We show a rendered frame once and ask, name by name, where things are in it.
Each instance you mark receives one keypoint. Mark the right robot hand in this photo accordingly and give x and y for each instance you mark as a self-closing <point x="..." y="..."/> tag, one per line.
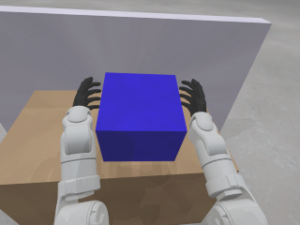
<point x="197" y="99"/>

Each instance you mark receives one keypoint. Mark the left robot forearm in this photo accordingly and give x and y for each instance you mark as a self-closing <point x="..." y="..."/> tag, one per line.
<point x="78" y="153"/>

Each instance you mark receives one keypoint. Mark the pedestal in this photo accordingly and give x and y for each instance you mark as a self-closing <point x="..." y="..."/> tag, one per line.
<point x="134" y="192"/>

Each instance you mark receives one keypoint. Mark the right robot forearm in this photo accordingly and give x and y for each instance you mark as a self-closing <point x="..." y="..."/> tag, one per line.
<point x="222" y="180"/>

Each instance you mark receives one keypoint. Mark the left robot upper arm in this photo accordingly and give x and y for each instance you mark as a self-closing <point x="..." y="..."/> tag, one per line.
<point x="83" y="213"/>

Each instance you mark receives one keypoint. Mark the right robot upper arm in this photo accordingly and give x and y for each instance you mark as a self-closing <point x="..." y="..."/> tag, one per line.
<point x="237" y="212"/>

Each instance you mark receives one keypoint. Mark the left robot hand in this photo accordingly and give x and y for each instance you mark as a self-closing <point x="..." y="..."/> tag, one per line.
<point x="82" y="97"/>

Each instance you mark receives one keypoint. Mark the carton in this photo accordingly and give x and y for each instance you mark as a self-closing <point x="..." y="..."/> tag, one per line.
<point x="140" y="118"/>

